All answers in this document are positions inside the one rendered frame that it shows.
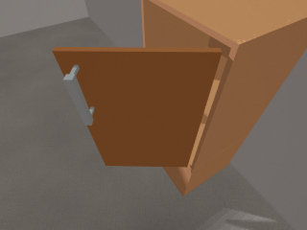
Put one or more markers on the handle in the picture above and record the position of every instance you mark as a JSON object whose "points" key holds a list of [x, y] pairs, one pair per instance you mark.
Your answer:
{"points": [[75, 91]]}

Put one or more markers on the cupboard door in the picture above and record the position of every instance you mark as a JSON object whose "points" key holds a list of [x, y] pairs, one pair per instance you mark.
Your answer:
{"points": [[148, 101]]}

